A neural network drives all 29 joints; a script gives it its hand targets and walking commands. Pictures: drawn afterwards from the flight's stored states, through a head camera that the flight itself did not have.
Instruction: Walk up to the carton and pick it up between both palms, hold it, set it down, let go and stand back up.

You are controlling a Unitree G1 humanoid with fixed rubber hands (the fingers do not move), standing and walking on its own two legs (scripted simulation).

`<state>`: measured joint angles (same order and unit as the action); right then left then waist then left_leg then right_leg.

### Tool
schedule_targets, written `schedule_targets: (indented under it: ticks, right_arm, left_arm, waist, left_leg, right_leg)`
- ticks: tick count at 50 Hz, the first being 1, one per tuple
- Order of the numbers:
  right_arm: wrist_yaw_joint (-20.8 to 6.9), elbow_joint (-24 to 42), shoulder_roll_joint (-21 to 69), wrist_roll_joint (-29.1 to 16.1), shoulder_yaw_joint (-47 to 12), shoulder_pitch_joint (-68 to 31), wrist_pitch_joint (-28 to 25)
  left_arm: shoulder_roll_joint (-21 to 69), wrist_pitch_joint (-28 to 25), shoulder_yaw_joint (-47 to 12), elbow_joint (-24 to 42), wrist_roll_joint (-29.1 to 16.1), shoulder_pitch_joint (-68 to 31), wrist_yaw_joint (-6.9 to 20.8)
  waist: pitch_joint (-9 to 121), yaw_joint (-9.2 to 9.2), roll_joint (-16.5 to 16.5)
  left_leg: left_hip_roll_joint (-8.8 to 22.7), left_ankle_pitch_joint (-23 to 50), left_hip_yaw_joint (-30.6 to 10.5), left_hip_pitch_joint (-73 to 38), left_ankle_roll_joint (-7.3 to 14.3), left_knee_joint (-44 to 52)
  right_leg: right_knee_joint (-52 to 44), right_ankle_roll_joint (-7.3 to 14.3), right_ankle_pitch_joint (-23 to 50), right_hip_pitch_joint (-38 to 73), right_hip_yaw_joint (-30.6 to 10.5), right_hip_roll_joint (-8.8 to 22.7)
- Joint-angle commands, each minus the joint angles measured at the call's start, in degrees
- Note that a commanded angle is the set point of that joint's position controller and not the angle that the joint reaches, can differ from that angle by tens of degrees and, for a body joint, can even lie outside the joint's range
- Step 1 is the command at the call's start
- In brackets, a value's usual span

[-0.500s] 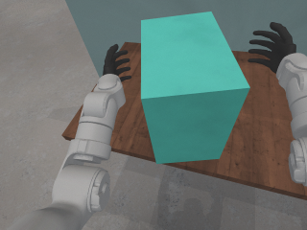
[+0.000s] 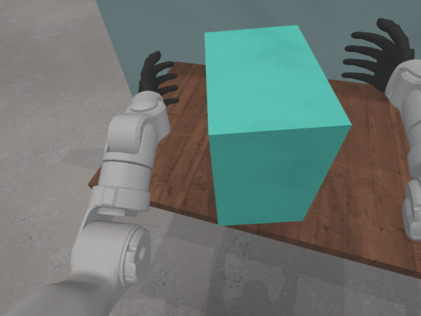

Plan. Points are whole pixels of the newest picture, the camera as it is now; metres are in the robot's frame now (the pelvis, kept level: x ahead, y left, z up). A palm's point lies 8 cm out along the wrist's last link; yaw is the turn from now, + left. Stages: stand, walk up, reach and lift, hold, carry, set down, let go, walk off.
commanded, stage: set down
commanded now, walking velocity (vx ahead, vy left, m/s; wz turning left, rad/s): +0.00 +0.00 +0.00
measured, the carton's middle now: (255, 130) +0.50 +0.03 +0.07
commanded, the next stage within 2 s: none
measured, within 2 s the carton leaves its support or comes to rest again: neither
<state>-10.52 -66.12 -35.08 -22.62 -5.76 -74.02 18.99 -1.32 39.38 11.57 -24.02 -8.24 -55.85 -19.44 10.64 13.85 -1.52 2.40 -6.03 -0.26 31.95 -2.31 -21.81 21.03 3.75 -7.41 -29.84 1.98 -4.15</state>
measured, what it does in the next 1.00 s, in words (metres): stands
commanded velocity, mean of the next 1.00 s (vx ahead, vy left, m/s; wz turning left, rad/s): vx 0.00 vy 0.00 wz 0.00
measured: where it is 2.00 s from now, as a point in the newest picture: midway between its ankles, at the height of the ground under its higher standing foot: outside the picture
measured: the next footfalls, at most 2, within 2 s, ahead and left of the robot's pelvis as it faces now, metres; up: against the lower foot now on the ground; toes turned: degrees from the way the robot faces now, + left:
none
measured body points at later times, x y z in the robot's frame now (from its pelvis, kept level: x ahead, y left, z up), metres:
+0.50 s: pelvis -0.01 +0.00 +0.00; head +0.02 -0.04 +0.45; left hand +0.41 +0.19 +0.24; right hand +0.51 -0.20 +0.27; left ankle +0.03 +0.14 -0.74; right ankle +0.01 -0.07 -0.74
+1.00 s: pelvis -0.02 +0.00 +0.00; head +0.03 -0.01 +0.45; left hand +0.38 +0.20 +0.20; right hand +0.49 -0.18 +0.20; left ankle +0.03 +0.14 -0.74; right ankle +0.01 -0.07 -0.74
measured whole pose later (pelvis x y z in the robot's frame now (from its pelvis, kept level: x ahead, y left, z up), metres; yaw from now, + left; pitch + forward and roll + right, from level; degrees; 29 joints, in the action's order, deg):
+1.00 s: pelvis -0.02 +0.00 +0.00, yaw -1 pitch +11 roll +0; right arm -12.4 -54.0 -34.9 -24.7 -5.7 -61.0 20.6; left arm -0.4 46.4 10.1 -8.2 -6.6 -45.4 -20.8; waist 7.8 10.8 -0.3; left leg 3.0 -5.9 0.1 28.0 -2.5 -22.5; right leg 21.4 4.2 -6.9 -25.9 1.6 -4.7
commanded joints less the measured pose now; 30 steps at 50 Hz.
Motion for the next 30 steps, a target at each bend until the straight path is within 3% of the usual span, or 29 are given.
schedule_targets:
  ticks: [1, 4, 5, 6, 7, 8, 14, 22, 26, 29, 30]
  right_arm:
    - [-0.6, 11.0, -13.1, -1.4, 2.3, -33.2, -1.7]
    - [-1.1, 11.6, -14.0, -2.1, 1.9, -34.9, -0.7]
    - [-1.2, 9.9, -13.5, -2.0, 1.8, -34.6, -0.3]
    - [-1.3, 11.4, -13.9, -2.0, 2.6, -36.2, 0.0]
    - [-1.5, 9.1, -13.8, -1.8, 1.6, -34.6, 0.5]
    - [-1.6, 10.8, -13.8, -2.1, 1.6, -36.5, 0.5]
    - [-1.8, 6.5, -12.8, -2.1, -0.1, -37.4, 2.5]
    - [-2.1, 2.3, -9.8, -2.8, -2.7, -33.1, 1.8]
    - [-2.2, 2.0, -9.2, -2.7, -2.5, -27.9, 0.1]
    - [-2.0, 7.3, -10.6, -2.3, -0.7, -27.6, -1.6]
    - [-2.0, 7.3, -10.0, -2.7, -1.4, -23.5, -1.9]
  left_arm:
    - [-6.4, -0.3, -1.6, 12.5, -1.0, -29.1, -0.6]
    - [-7.7, 0.7, -1.1, 14.9, -1.5, -31.5, -1.1]
    - [-7.3, 0.9, -1.4, 13.1, -1.6, -31.3, -1.2]
    - [-7.6, 1.1, -0.8, 15.8, -1.7, -33.2, -1.4]
    - [-7.4, 1.5, -0.6, 12.3, -1.5, -31.0, -1.5]
    - [-8.1, 1.5, -0.3, 14.7, -1.6, -33.0, -1.5]
    - [-9.3, 2.5, 1.6, 9.1, -0.7, -33.3, -1.2]
    - [-9.7, -0.3, 2.7, 2.6, 1.5, -30.5, 0.1]
    - [-8.4, -1.9, 2.2, 2.1, 3.0, -26.3, 0.6]
    - [-8.5, -2.9, 1.7, 7.6, 3.4, -27.3, 0.5]
    - [-7.2, -2.8, 1.4, 7.9, 3.9, -23.0, 0.4]
  waist:
    - [42.7, -1.14, 11.3]
    - [43.5, -0.72, 11.4]
    - [42.0, -1.39, 11.9]
    - [44.4, -0.6, 11.0]
    - [42.0, -0.98, 12.8]
    - [44.1, -0.24, 12.5]
    - [38.0, 0.33, 15.1]
    - [31.3, 0.99, 15.5]
    - [28.3, 0.0, 14.7]
    - [30.1, -1.27, 13.4]
    - [29.4, -1.25, 13.6]
  left_leg:
    - [-1.3, 15.1, 1.2, -12.2, -2.6, -1.2]
    - [-1.2, 14.1, 1.2, -12.1, -2.5, -1.1]
    - [-1.1, 12.6, 1.0, -11.4, -2.4, -1.0]
    - [-1.0, 13.0, 1.2, -12.4, -2.5, -0.8]
    - [-0.9, 12.3, 1.0, -11.5, -2.3, -0.8]
    - [-1.1, 12.4, 1.3, -11.0, -2.4, -0.8]
    - [-1.2, 7.7, 1.5, -6.7, -2.2, 0.6]
    - [-1.6, 5.1, 1.8, -3.1, -1.8, 2.1]
    - [-1.6, 6.1, 1.6, -2.9, -1.8, 2.5]
    - [-1.7, 6.9, 1.6, -4.3, -1.9, 2.2]
    - [-1.6, 8.1, 1.5, -5.2, -1.8, 1.9]
  right_leg:
    - [4.1, -5.6, 26.7, 26.9, -2.9, 1.0]
    - [3.9, -5.5, 24.4, 26.9, -3.5, 1.4]
    - [3.5, -5.3, 22.2, 25.8, -3.5, 1.5]
    - [3.3, -5.2, 21.9, 26.4, -3.6, 1.5]
    - [3.3, -5.2, 21.1, 25.7, -3.6, 1.4]
    - [3.3, -5.3, 21.8, 27.3, -4.2, 1.9]
    - [2.4, -5.4, 18.6, 29.3, -6.4, 2.9]
    - [1.8, -6.0, 20.6, 34.6, -8.9, 4.4]
    - [1.7, -6.1, 23.4, 36.9, -9.0, 4.6]
    - [1.9, -6.2, 24.0, 36.6, -8.7, 4.4]
    - [1.8, -6.1, 24.1, 37.5, -8.6, 4.3]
